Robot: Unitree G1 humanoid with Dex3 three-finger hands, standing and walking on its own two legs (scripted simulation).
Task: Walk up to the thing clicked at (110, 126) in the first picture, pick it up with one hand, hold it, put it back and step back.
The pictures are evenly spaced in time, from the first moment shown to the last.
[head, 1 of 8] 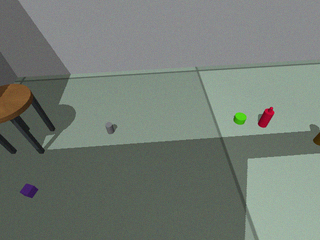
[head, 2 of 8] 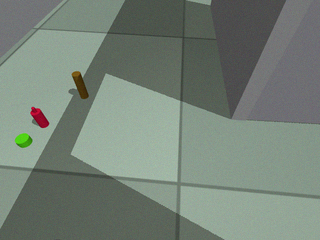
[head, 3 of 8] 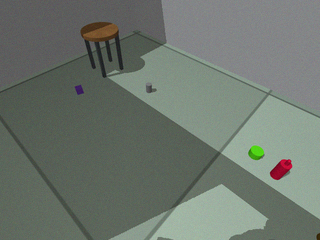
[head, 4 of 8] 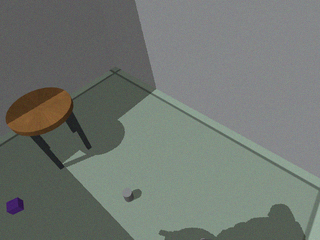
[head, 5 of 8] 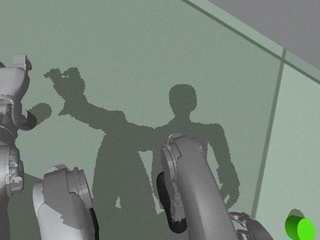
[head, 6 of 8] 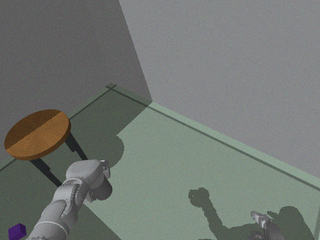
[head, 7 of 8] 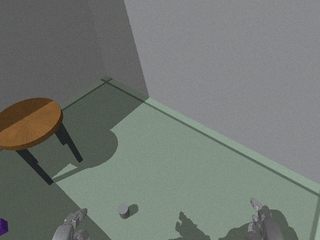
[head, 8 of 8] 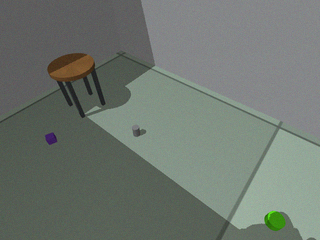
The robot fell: no
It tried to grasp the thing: yes
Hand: left
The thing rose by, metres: 0.67
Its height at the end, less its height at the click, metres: +0.00
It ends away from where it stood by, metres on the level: 0.01
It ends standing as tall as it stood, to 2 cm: yes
